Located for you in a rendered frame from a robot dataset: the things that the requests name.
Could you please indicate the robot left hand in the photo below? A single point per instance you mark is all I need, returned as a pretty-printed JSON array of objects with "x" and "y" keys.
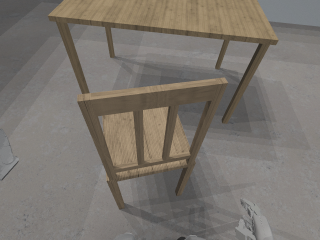
[{"x": 7, "y": 159}]

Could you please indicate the table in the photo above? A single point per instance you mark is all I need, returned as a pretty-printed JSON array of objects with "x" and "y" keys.
[{"x": 228, "y": 20}]

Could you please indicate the robot right hand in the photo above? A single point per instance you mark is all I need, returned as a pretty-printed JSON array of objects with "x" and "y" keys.
[{"x": 258, "y": 228}]

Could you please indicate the chair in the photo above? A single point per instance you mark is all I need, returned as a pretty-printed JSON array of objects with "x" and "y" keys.
[{"x": 142, "y": 134}]

